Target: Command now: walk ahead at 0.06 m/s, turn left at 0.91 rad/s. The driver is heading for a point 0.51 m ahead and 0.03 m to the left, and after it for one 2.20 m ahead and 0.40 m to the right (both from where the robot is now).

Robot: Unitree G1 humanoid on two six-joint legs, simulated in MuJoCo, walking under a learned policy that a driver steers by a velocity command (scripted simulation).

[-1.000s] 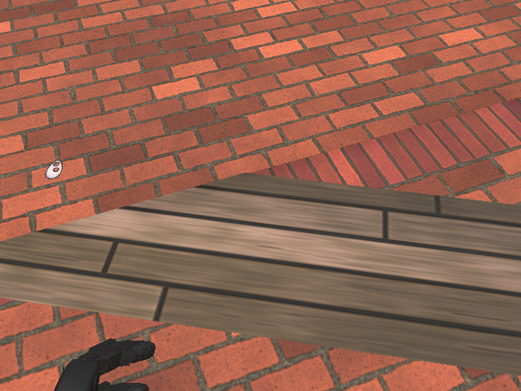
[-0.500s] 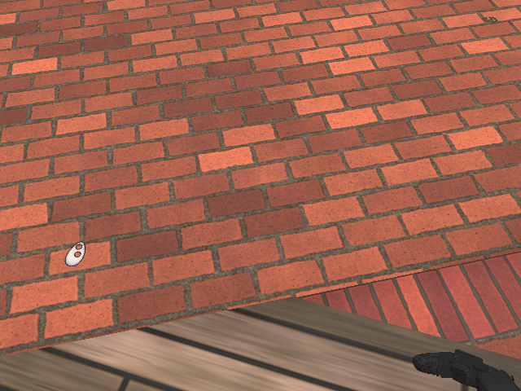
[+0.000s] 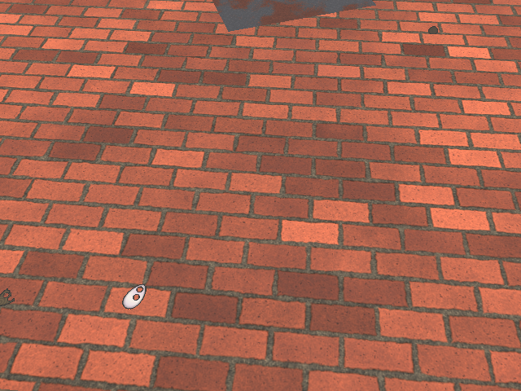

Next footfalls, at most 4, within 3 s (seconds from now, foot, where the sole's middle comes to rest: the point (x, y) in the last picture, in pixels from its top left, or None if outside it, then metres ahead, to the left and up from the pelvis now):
0.44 left None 0.16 0.19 -0.78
1.00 right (225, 371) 0.59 0.12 -0.88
1.34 left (194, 236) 1.05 0.23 -0.88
1.80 right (314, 191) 1.24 -0.19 -0.88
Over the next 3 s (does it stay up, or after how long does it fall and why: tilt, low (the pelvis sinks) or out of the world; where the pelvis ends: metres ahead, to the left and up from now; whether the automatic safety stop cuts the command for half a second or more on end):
stays up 2.09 -0.47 -0.12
